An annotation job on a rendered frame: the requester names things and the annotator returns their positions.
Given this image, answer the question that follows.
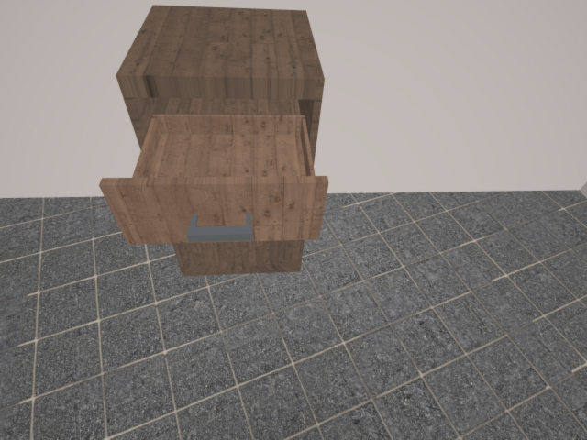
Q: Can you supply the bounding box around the cabinet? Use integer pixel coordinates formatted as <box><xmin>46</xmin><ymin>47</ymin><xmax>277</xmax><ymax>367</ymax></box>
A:
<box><xmin>116</xmin><ymin>5</ymin><xmax>325</xmax><ymax>276</ymax></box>

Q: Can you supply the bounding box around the drawer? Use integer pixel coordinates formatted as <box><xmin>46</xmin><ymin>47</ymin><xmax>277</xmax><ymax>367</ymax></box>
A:
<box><xmin>99</xmin><ymin>115</ymin><xmax>328</xmax><ymax>245</ymax></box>

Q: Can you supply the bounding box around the handle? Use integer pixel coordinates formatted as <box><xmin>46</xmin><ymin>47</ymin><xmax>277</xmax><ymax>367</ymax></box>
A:
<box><xmin>187</xmin><ymin>214</ymin><xmax>252</xmax><ymax>242</ymax></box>

